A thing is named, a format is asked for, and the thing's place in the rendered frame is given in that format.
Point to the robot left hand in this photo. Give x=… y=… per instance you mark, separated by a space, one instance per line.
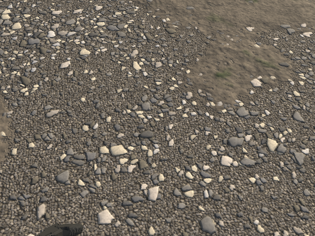
x=67 y=229

